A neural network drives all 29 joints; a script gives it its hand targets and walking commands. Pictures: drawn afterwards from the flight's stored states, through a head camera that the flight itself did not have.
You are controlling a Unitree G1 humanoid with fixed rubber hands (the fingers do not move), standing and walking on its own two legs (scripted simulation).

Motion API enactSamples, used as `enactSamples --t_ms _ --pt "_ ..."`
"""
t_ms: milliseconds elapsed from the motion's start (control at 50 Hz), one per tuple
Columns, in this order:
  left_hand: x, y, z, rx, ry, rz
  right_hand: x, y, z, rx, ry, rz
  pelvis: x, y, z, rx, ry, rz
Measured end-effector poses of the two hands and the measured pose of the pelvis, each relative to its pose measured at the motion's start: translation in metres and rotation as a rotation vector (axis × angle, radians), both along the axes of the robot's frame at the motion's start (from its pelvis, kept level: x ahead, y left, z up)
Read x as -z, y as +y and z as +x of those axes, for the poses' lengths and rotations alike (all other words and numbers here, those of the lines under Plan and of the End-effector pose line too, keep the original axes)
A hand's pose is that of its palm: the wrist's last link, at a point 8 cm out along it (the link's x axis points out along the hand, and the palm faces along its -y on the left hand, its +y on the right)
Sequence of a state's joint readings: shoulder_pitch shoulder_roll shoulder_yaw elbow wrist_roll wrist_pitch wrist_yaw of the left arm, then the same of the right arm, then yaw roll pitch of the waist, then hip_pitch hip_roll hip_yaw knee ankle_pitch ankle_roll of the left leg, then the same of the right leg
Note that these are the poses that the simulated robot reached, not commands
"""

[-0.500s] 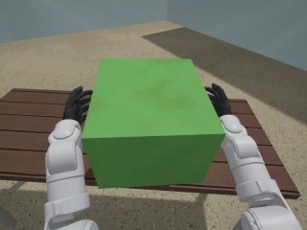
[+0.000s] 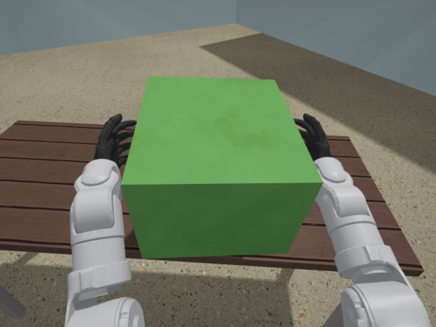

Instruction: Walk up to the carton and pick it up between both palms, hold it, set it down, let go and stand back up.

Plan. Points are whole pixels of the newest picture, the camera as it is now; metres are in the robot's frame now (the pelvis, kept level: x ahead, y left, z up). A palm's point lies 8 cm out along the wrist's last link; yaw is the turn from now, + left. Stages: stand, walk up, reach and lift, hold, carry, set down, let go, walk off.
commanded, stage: hold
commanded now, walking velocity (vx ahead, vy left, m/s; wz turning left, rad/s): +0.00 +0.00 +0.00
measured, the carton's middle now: (214, 160) +0.42 +0.00 +0.14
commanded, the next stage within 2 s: set down in 1.64 s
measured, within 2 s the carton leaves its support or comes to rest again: neither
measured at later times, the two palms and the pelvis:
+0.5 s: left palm (101, 165) +0.35 +0.20 +0.19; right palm (310, 157) +0.36 -0.17 +0.18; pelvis +0.01 +0.00 +0.00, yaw +1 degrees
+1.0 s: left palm (104, 162) +0.36 +0.19 +0.19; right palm (313, 151) +0.37 -0.17 +0.19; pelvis +0.00 +0.00 +0.00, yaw +1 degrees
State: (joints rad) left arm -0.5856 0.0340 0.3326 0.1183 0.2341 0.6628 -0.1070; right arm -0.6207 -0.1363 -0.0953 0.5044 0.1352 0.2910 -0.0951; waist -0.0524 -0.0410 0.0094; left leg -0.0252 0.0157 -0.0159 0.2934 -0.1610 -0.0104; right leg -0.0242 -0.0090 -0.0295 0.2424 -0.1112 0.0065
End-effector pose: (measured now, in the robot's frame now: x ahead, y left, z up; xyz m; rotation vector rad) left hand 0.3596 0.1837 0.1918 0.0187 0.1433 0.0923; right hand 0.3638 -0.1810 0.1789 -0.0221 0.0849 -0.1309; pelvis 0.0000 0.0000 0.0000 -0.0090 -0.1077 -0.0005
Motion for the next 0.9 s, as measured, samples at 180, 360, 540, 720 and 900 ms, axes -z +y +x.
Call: enactSamples --t_ms 180,360,540,720,900 --pt "-0.002 0.002 0.001 -0.013 -0.023 -0.002 -0.007 0.002 0.006 -0.009 -0.024 -0.005 0.0 -0.005 0.008 -0.004 -0.004 -0.002" --pt "0.009 0.01 -0.005 -0.015 -0.004 -0.016 -0.001 0.01 0.001 -0.01 -0.006 -0.008 0.0 -0.003 0.01 -0.011 -0.022 -0.003" --pt "0.0 0.011 -0.006 -0.008 -0.029 -0.004 -0.004 0.011 -0.001 -0.003 -0.031 0.019 0.0 0.003 0.004 -0.011 -0.006 -0.004" --pt "-0.003 0.004 -0.002 0.001 -0.006 0.006 -0.001 0.004 -0.003 0.005 -0.008 0.006 0.0 0.005 0.003 0.001 -0.012 -0.002" --pt "0.006 0.005 -0.003 -0.013 0.0 -0.014 0.001 0.005 0.001 -0.009 -0.003 0.0 0.0 -0.001 0.002 -0.001 -0.003 -0.001"
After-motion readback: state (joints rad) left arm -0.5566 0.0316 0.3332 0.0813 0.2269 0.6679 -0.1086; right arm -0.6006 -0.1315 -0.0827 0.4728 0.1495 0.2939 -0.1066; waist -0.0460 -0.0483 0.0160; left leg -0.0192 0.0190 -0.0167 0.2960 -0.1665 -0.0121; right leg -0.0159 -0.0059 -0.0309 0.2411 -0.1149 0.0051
